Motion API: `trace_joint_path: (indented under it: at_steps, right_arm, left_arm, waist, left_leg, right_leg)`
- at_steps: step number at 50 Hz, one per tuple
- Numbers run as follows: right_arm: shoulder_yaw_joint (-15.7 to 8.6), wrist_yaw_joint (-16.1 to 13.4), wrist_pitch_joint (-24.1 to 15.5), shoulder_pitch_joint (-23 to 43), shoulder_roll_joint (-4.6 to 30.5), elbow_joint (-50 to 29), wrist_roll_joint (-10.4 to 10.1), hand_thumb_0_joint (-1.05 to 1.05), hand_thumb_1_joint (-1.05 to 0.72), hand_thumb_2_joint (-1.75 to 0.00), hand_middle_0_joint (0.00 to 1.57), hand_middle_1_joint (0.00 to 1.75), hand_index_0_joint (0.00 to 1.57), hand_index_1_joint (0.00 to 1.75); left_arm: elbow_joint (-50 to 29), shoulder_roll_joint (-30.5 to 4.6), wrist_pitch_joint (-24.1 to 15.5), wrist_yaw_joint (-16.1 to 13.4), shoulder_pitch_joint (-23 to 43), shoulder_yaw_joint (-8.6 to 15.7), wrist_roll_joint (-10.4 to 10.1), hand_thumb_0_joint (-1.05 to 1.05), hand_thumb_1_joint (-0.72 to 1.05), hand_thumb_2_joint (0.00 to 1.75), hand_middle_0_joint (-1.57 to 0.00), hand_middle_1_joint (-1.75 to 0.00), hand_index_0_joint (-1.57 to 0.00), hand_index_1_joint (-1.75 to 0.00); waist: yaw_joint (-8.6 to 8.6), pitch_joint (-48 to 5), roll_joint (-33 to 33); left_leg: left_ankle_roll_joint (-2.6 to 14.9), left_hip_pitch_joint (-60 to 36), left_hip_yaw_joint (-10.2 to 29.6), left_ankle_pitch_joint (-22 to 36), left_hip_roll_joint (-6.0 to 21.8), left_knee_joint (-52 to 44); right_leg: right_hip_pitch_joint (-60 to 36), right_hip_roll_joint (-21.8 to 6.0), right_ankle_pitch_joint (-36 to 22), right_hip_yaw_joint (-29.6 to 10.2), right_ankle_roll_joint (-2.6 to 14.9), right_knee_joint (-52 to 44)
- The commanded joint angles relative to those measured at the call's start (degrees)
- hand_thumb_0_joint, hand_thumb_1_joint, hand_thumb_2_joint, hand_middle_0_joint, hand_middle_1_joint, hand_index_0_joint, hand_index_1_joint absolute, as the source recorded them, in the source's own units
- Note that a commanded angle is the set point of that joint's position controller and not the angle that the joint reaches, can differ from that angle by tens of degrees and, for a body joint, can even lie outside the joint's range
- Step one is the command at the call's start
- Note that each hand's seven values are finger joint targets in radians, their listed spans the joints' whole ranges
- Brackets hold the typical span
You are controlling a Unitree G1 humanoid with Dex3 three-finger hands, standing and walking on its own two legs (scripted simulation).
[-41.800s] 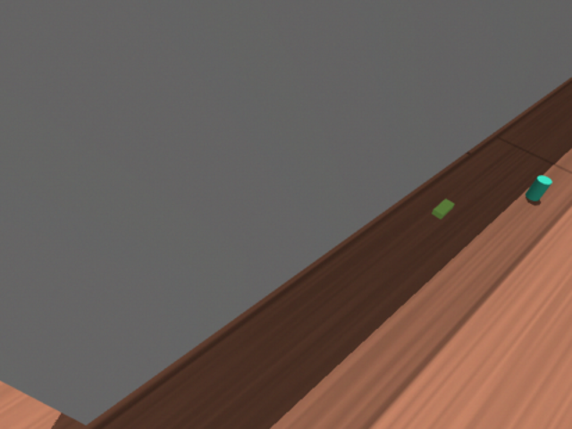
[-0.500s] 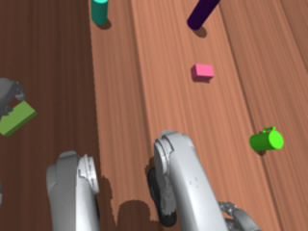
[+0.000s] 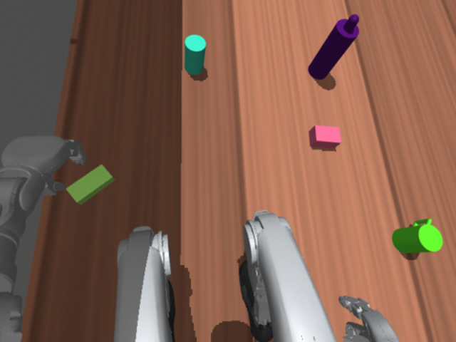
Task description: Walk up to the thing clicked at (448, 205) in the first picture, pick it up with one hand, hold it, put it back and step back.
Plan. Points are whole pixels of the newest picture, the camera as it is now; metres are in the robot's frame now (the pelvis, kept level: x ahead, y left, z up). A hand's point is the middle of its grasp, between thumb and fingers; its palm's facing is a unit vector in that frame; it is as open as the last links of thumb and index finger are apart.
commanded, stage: go down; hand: left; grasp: from above
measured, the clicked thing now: (91, 184) +0.49 +0.31 -0.40
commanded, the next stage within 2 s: none
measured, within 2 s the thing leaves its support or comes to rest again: neither
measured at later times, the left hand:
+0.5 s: hand (10, 148) +0.43 +0.30 -0.01, palm faces -0.46 +0.01 -0.89, open 12.8 cm
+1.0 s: hand out of the picture +0.44 +0.31 +0.03, palm faces -0.43 +0.02 -0.90, open 14.2 cm
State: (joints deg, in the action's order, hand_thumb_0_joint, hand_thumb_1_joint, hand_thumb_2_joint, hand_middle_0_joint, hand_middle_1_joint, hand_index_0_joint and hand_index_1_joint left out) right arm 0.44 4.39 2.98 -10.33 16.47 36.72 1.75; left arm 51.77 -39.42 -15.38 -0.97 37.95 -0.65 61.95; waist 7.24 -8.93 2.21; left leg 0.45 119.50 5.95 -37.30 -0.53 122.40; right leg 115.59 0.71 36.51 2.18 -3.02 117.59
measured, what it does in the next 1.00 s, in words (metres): rises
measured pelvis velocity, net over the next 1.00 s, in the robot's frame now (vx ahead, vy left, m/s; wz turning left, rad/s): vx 0.01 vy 0.00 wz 0.03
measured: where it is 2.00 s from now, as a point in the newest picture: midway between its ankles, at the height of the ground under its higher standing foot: (212, 324)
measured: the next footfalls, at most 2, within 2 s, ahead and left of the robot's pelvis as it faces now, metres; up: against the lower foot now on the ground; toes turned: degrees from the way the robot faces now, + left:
none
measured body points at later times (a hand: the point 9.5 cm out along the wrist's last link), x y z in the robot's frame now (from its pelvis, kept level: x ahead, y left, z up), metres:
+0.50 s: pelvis +0.00 +0.00 +0.07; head +0.18 +0.05 +0.48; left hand +0.45 +0.30 +0.04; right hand +0.09 -0.27 -0.05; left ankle +0.09 +0.12 -0.38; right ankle +0.11 -0.14 -0.38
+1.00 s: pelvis +0.01 +0.00 +0.11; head +0.18 +0.05 +0.52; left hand +0.45 +0.31 +0.08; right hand +0.10 -0.27 -0.01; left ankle +0.09 +0.12 -0.38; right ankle +0.11 -0.14 -0.38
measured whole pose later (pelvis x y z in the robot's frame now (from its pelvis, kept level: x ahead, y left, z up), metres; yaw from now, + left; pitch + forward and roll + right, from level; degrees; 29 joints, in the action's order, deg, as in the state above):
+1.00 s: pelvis +0.01 +0.00 +0.11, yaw +2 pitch +31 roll -6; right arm -0.2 1.1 1.7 -11.2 14.7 40.4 0.8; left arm 58.4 -40.6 -17.9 -5.3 41.1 0.3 66.6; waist 7.9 -10.2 2.2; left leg 0.6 99.3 5.0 -34.8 0.2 102.9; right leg 95.8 0.5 33.6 1.9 -2.6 98.1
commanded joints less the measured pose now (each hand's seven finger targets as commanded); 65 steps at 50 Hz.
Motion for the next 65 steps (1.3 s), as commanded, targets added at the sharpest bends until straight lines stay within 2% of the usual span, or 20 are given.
trace_joint_path:
  at_steps: [1, 5, 8, 12, 15, 19, 20, 23, 26, 34, 35, 36, 38, 42, 49, 53, 58, 60, 62, 65]
  right_arm:
    - [-3.6, -1.8, -0.9, -6.9, 10.8, -2.5, -0.2, 0.00, -0.91, -0.90, 0.20, 0.30, 0.20, 0.30]
    - [-3.4, -2.0, -1.4, -6.7, 11.0, -1.3, 0.2, 0.00, -0.91, -0.90, 0.20, 0.30, 0.20, 0.30]
    - [-3.6, -2.2, -1.6, -7.7, 11.3, -0.8, 0.1, 0.00, -0.91, -0.90, 0.20, 0.30, 0.20, 0.30]
    - [-4.1, -2.4, -1.7, -9.0, 11.5, -1.2, -0.2, 0.00, -0.91, -0.90, 0.20, 0.30, 0.20, 0.30]
    - [-4.7, -2.9, -1.3, -8.9, 11.7, -1.6, -0.7, 0.00, -0.91, -0.90, 0.20, 0.30, 0.20, 0.30]
    - [-4.3, -3.4, -0.9, -8.8, 10.4, -1.8, -0.9, 0.00, -0.91, -0.90, 0.20, 0.30, 0.20, 0.30]
    - [-4.2, -3.5, -0.9, -8.8, 10.3, -2.0, -1.0, 0.00, -0.91, -0.90, 0.20, 0.30, 0.20, 0.30]
    - [-3.9, -3.9, -0.9, -8.5, 10.1, -1.6, -1.0, 0.00, -0.91, -0.90, 0.20, 0.30, 0.20, 0.30]
    - [-3.7, -4.1, -1.2, -8.5, 9.8, -1.2, -1.0, 0.00, -0.91, -0.90, 0.20, 0.30, 0.20, 0.30]
    - [-3.9, -4.2, -2.1, -9.7, 10.0, -0.3, -0.9, 0.00, -0.91, -0.90, 0.20, 0.30, 0.20, 0.30]
    - [-3.8, -4.1, -2.1, -9.7, 9.7, -0.3, -0.9, 0.00, -0.91, -0.90, 0.20, 0.30, 0.20, 0.30]
    - [-4.1, -4.1, -2.2, -9.4, 10.0, -0.2, -1.0, 0.00, -0.91, -0.90, 0.20, 0.30, 0.20, 0.30]
    - [-4.0, -4.1, -2.2, -9.6, 9.6, -0.2, -0.8, 0.00, -0.91, -0.90, 0.20, 0.30, 0.20, 0.30]
    - [-4.4, -4.1, -2.1, -9.3, 10.0, 0.3, -0.9, 0.00, -0.91, -0.90, 0.20, 0.30, 0.20, 0.30]
    - [-4.5, -4.1, -2.0, -9.1, 9.6, 1.1, -1.0, 0.00, -0.92, -0.90, 0.20, 0.30, 0.20, 0.30]
    - [-4.6, -4.2, -1.9, -8.9, 9.3, 0.9, -1.0, 0.00, -0.92, -0.90, 0.20, 0.30, 0.20, 0.30]
    - [-4.6, -4.1, -1.8, -9.1, 9.0, 0.9, -1.0, 0.00, -0.92, -0.90, 0.20, 0.30, 0.20, 0.30]
    - [-4.5, -4.0, -1.6, -9.3, 8.7, 0.8, -0.9, 0.00, -0.92, -0.90, 0.20, 0.30, 0.20, 0.30]
    - [-4.6, -4.0, -1.6, -9.1, 8.8, 0.7, -0.9, 0.00, -0.92, -0.90, 0.20, 0.30, 0.20, 0.30]
    - [-4.8, -3.9, -1.5, -9.2, 8.9, 0.5, -1.0, 0.00, -0.92, -0.90, 0.20, 0.30, 0.20, 0.30]
  left_arm:
    - [-10.0, -17.0, -2.9, -4.1, 18.9, 6.4, -0.4, 0.00, -0.02, 0.60, -0.49, -0.60, -0.49, -0.60]
    - [-5.5, -15.1, -3.3, -8.3, 20.3, 4.8, 2.4, 0.00, -0.11, 0.68, -0.42, -0.65, -0.42, -0.65]
    - [-2.9, -14.4, -1.6, -9.0, 22.9, 3.2, 3.8, 0.00, -0.17, 0.74, -0.38, -0.68, -0.37, -0.69]
    - [-4.7, -13.6, 0.6, -6.9, 22.9, 2.2, 2.8, 0.00, -0.21, 0.78, -0.33, -0.74, -0.33, -0.74]
    - [-6.3, -15.9, 1.4, -4.9, 21.6, 3.8, 2.2, 0.00, -0.27, 0.81, -0.29, -0.76, -0.29, -0.77]
    - [-7.5, -16.5, 1.0, -3.2, 21.2, 4.8, 0.6, 0.00, -0.33, 0.85, -0.23, -0.83, -0.23, -0.83]
    - [-8.1, -18.0, 0.7, -3.2, 21.3, 6.0, 0.5, 0.00, -0.35, 0.87, -0.22, -0.83, -0.21, -0.83]
    - [-7.5, -18.6, -0.6, -3.0, 20.8, 6.6, 1.0, 0.00, -0.41, 0.91, -0.17, -0.89, -0.17, -0.89]
    - [-5.5, -17.6, -1.7, -3.4, 19.8, 6.2, 1.2, 0.00, -0.46, 0.95, -0.12, -0.94, -0.12, -0.94]
    - [-4.7, -17.9, -3.5, -4.5, 20.7, 6.2, 1.9, 0.00, -0.55, 1.02, -0.06, -1.00, -0.05, -1.00]
    - [-3.9, -17.1, -3.6, -4.5, 21.1, 5.5, 2.0, 0.00, -0.55, 1.02, -0.06, -1.01, -0.05, -1.02]
    - [-4.3, -18.6, -3.7, -4.9, 21.1, 6.6, 2.1, 0.00, -0.55, 1.02, -0.05, -1.01, -0.05, -1.01]
    - [-4.0, -17.0, -3.5, -5.3, 21.4, 5.5, 2.5, 0.00, -0.55, 1.02, -0.05, -1.01, -0.05, -1.01]
    - [-3.6, -18.3, -2.9, -6.2, 21.6, 6.4, 3.1, 0.00, -0.56, 1.03, -0.05, -1.00, -0.05, -1.00]
    - [-2.3, -16.8, -1.8, -7.0, 22.9, 5.2, 3.5, 0.00, -0.57, 1.03, -0.05, -1.01, -0.04, -1.01]
    - [-3.2, -17.4, -1.7, -6.4, 22.5, 5.6, 3.2, 0.00, -0.56, 1.02, -0.05, -1.02, -0.05, -1.02]
    - [-2.4, -16.8, -1.9, -6.3, 19.7, 5.6, 3.2, 0.00, -0.55, 1.01, -0.05, -1.02, -0.05, -1.02]
    - [-2.4, -15.8, -2.2, -6.1, 19.7, 5.2, 2.9, 0.00, -0.55, 1.00, -0.05, -1.03, -0.05, -1.03]
    - [-3.4, -17.4, -2.5, -6.4, 20.6, 6.3, 2.9, 0.00, -0.55, 1.00, -0.05, -1.03, -0.05, -1.02]
    - [-3.7, -16.5, -2.7, -6.9, 19.6, 6.2, 3.3, 0.00, -0.55, 1.01, -0.05, -1.02, -0.05, -1.02]
  waist:
    - [1.14, -31.4, 8.0]
    - [1.51, -30.2, 9.8]
    - [1.95, -30.1, 10.1]
    - [1.30, -33.9, 11.5]
    - [0.38, -35.4, 11.8]
    - [0.69, -35.4, 9.3]
    - [0.60, -35.6, 8.6]
    - [0.36, -34.4, 9.5]
    - [0.71, -31.9, 9.2]
    - [0.83, -32.5, 9.3]
    - [1.44, -31.2, 9.6]
    - [0.64, -31.9, 9.7]
    - [1.10, -32.2, 9.3]
    - [0.44, -32.3, 10.0]
    - [1.47, -31.5, 10.8]
    - [1.14, -32.5, 9.5]
    - [0.33, -33.3, 9.3]
    - [0.96, -32.1, 8.6]
    - [0.50, -32.5, 9.6]
    - [0.12, -32.3, 9.2]
  left_leg:
    - [1.77, -26.9, -2.5, 1.9, -0.4, -18.3]
    - [1.23, -30.4, -2.2, 2.8, -0.2, -20.5]
    - [1.20, -32.4, -1.8, 1.4, -0.1, -22.7]
    - [1.05, -36.2, -2.0, 4.7, -0.2, -24.8]
    - [0.65, -39.3, -0.8, 5.0, 0.2, -27.6]
    - [1.14, -39.6, -2.0, 7.4, -0.1, -27.4]
    - [1.29, -39.6, -1.9, 6.9, -0.1, -27.9]
    - [1.23, -40.1, -1.9, 6.8, 0.0, -29.2]
    - [1.20, -39.9, -1.8, 5.7, 0.1, -30.3]
    - [1.01, -43.0, -1.8, 6.6, 0.2, -32.2]
    - [0.98, -42.2, -1.9, 5.8, 0.2, -32.6]
    - [0.97, -43.2, -1.6, 5.2, 0.3, -33.2]
    - [1.08, -43.4, -2.2, 5.5, 0.1, -32.9]
    - [0.64, -46.0, -0.9, 5.9, 0.5, -35.4]
    - [0.53, -47.9, -1.2, 6.5, 0.5, -36.7]
    - [0.83, -47.7, -2.2, 7.3, 0.3, -36.5]
    - [0.67, -50.5, -2.1, 12.3, 0.5, -36.7]
    - [0.92, -49.0, -2.8, 13.1, 0.3, -36.0]
    - [0.77, -49.7, -2.7, 11.4, 0.4, -37.0]
    - [0.48, -51.3, -1.5, 11.2, 0.7, -38.4]
  right_leg:
    - [-17.8, 1.3, -4.9, 2.7, 4.92, -15.0]
    - [-17.1, 1.1, -5.6, 3.0, 4.88, -15.7]
    - [-18.0, 1.1, -4.9, 3.2, 4.84, -17.3]
    - [-22.3, 1.0, -7.7, 3.2, 4.75, -19.3]
    - [-24.6, 1.0, -8.1, 3.3, 4.76, -20.0]
    - [-27.7, 1.2, -9.2, 2.6, 4.72, -22.8]
    - [-28.5, 1.1, -8.9, 2.5, 4.67, -23.2]
    - [-28.7, 1.2, -8.6, 2.4, 4.80, -23.7]
    - [-28.3, 1.2, -7.7, 2.4, 4.80, -24.8]
    - [-30.7, 1.1, -8.2, 2.2, 4.80, -27.3]
    - [-30.4, 1.2, -7.6, 2.3, 4.79, -27.6]
    - [-30.8, 1.1, -7.2, 2.3, 4.77, -27.9]
    - [-31.4, 1.3, -7.3, 2.1, 4.81, -28.9]
    - [-31.7, 1.2, -7.4, 2.5, 4.84, -29.2]
    - [-32.7, 1.3, -7.8, 2.3, 4.88, -31.2]
    - [-35.1, 1.2, -8.1, 1.8, 4.89, -32.9]
    - [-36.0, 1.4, -11.2, 2.0, 5.08, -33.0]
    - [-36.7, 1.4, -12.0, 1.7, 4.98, -33.6]
    - [-36.8, 1.3, -10.7, 1.7, 5.00, -33.9]
    - [-36.4, 1.4, -10.3, 2.1, 5.09, -33.8]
